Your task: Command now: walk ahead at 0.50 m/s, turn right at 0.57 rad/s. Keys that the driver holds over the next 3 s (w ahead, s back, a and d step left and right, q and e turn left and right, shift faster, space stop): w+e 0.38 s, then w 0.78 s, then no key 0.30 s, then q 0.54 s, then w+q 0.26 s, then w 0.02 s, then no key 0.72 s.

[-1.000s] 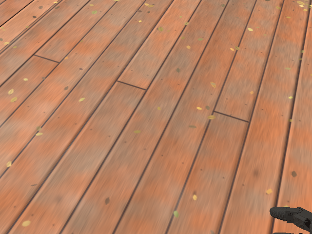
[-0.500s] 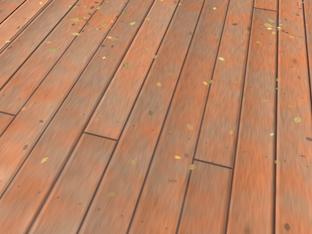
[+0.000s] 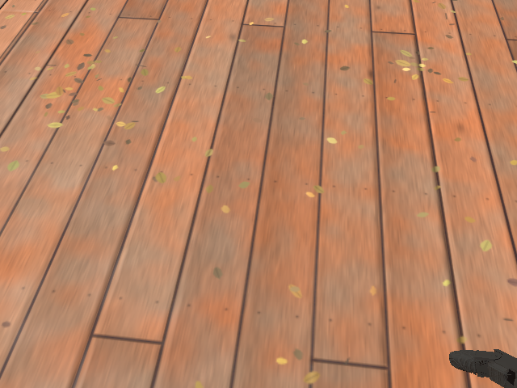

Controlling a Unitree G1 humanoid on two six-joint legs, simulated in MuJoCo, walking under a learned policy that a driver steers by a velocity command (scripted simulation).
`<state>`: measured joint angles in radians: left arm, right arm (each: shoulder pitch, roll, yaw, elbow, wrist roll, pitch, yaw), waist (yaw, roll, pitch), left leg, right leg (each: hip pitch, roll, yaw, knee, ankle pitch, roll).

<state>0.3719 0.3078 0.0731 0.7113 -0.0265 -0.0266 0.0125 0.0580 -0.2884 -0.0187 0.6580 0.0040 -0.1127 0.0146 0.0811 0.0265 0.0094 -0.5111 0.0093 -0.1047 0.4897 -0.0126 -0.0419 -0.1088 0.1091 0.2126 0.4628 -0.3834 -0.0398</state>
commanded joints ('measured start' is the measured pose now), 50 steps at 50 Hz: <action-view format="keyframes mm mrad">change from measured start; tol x16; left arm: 1 -38 69 13 -75 11 -11 -2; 3 104 28 -14 -117 -10 -25 -4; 23 -373 6 -12 -224 2 -14 -69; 28 82 200 75 -123 17 3 -33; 35 -127 71 13 -114 32 -46 -42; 50 11 151 38 52 4 -36 -7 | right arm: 1 179 -181 -78 -29 -10 -25 -13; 3 351 -261 -104 17 -13 -4 -9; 9 180 -84 -55 19 -17 3 -15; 26 271 -233 -94 175 32 48 -20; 29 393 -44 -20 125 -15 21 -9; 50 -80 -86 -32 28 9 13 34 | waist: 1 -154 -105 -148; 3 -136 328 -327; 7 -127 83 -19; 23 -168 26 85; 27 30 46 -108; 29 -32 -290 -363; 33 -36 -72 -86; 50 -31 -95 57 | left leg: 1 428 92 -49 -29 -86 90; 3 836 431 -729 -166 -511 292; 9 398 233 -153 -277 -180 202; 22 528 264 181 -311 130 197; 27 497 230 277 132 670 136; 28 234 183 285 445 288 97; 29 -118 -7 179 772 -570 45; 30 -195 19 19 865 -568 53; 44 -93 98 85 172 125 3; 50 -90 68 69 29 23 68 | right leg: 1 -159 -153 137 176 211 -67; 3 -639 -41 -56 742 -228 19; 5 -701 -125 -69 844 -57 35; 18 -601 -206 -173 340 396 49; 24 -503 -141 -249 151 262 -30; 27 -40 -46 -297 44 304 -108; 29 527 -470 477 -36 196 -338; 37 -45 -322 24 -283 482 -242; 50 123 -360 -86 -241 433 -145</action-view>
